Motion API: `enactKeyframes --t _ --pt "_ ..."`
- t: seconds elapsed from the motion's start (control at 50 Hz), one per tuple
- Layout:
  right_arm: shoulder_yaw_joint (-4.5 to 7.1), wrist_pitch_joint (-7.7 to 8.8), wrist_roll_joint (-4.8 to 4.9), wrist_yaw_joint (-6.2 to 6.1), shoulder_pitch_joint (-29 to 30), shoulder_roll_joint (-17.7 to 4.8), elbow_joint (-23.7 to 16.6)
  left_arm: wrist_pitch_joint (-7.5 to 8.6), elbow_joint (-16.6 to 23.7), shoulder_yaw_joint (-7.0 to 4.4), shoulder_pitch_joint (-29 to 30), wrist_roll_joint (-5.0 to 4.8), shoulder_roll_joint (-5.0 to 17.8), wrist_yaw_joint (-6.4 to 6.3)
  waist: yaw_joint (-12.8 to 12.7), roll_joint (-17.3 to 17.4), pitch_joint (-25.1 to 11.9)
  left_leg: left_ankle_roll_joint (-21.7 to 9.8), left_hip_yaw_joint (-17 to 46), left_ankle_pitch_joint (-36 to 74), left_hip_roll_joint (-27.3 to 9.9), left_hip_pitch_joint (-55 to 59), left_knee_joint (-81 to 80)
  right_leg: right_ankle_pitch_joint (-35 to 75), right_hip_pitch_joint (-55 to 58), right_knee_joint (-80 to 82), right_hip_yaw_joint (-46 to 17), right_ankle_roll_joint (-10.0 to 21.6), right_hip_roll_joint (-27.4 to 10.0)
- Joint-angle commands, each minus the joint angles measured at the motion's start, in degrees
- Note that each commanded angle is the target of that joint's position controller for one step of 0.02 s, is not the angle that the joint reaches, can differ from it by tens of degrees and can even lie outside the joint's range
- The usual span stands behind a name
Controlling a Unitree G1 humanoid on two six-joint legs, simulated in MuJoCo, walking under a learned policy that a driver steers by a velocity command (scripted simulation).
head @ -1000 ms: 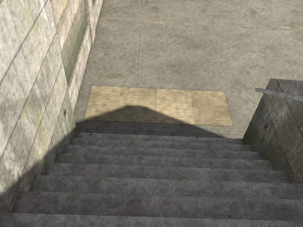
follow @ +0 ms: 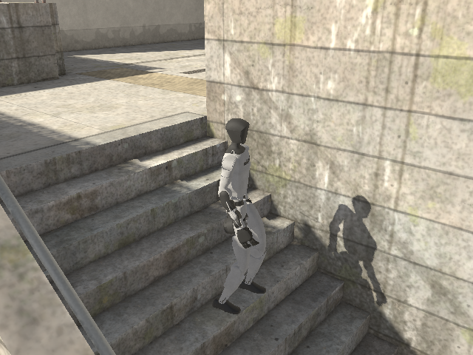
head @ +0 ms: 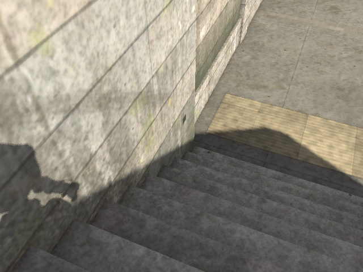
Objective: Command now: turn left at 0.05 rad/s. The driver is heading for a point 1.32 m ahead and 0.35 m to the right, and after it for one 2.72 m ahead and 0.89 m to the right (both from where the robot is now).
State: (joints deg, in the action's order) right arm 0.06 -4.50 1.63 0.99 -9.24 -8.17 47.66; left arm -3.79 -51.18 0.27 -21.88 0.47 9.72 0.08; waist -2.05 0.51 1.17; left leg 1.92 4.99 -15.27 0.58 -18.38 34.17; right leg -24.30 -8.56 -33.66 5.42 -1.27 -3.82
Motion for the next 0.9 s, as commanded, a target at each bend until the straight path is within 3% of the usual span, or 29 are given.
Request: enactKeyframes --t 0.02,0.08,0.12,0.16,0.2,0.24,0.32,0.54,0.68,0.9 --pt "0.99 0.71 0.09 -0.31 0.92 -4.85 -0.65 0.63 0.91 -0.71 -4.53 -0.04 3.83 -0.33 0.6 0.54 0.18 -5.52 5.34 16.66 -3.72 5.77 -6.39 8.36 -4.11 8.06 -4.55 1.9 -1.49" --pt "0.86 0.73 0.13 -0.61 1.05 -4.75 1.68 0.74 -0.09 -0.68 -5.76 -0.1 3.47 -0.54 0.63 0.03 0.96 -4.84 4.68 15.81 -3.64 6.09 -7.76 10.73 -2.95 9.88 -4.99 2.06 -1.75" --pt "0.62 0.65 0.2 -0.95 1.51 -4.44 3.12 0.89 -0.71 -0.71 -6.48 -0.17 3.29 -0.74 0.37 -1.03 1.51 -4.15 3.05 8.08 -2.3 6.0 -9.16 4.06 -2.42 13.77 -5.87 2.58 -1.95" --pt "0.79 1.05 0.33 -1.4 2.82 -5.03 3.88 1.04 -0.6 -1.8 -6.35 -0.61 5.96 -1.14 -0.17 -3.58 4.35 -3.74 0.2 1.02 0.02 2.87 -7.37 -4.29 -2.14 18.24 -9.21 4.62 -3.67" --pt "0.81 1.97 -0.21 -1.74 2.61 -4.86 5.24 1.5 -0.98 -1.35 -5.86 -0.18 4.1 -1.41 0.89 -2.37 6.23 -3.46 2.07 9.44 -2.17 3.78 -10.18 5.75 -2.52 18.86 -9.23 4.51 -4.19" --pt "1.25 2.21 0.02 -2.19 0.63 -6.14 7.29 1.66 -2.58 -1.68 -8.65 -0.58 4.05 -1.63 0.12 -0.48 4.57 -3.22 2.42 17.48 -2.61 4.85 -9.99 21.04 1.73 14.8 -5.79 3.02 -2.13" --pt "1.11 1.65 0.63 -2.28 -0.45 -5.37 9.06 1.26 -4.17 -1.49 -10.04 -0.49 2.42 -1.46 0.2 -1.29 0.86 -3.71 2.22 21.3 -3.13 7.55 -10.19 26.67 4.51 13.59 -4.68 2.14 -1.69" --pt "1.35 1.09 0.43 -2.81 -0.67 -6.69 12.33 0.99 -6.31 -1.64 -9.26 -0.45 2.69 -1.69 0.51 -1.21 1.59 -3.18 2.14 21.23 -3.76 8.45 -12.89 25.41 4.86 15.82 -4.5 1.5 -1.85" --pt "1.35 1.06 0.11 -2.66 -0.97 -6.39 13.51 0.76 -7.25 -1.62 -8.46 -0.19 2.22 -1.62 0.7 -1.55 2.66 -2.94 1.89 17.61 -3.8 7.67 -14.76 20.86 4.47 17.26 -4.53 1.36 -1.61" --pt "1.08 1.02 0.06 -2.79 -2.84 -6.12 15.24 0.97 -8.75 -1.72 -9.04 -0.58 2.07 -1.61 0.76 -0.45 4.69 -2.75 1.66 12.9 -3.64 6.86 -16.18 12.47 2.15 18.71 -4.48 1.4 -1.34"
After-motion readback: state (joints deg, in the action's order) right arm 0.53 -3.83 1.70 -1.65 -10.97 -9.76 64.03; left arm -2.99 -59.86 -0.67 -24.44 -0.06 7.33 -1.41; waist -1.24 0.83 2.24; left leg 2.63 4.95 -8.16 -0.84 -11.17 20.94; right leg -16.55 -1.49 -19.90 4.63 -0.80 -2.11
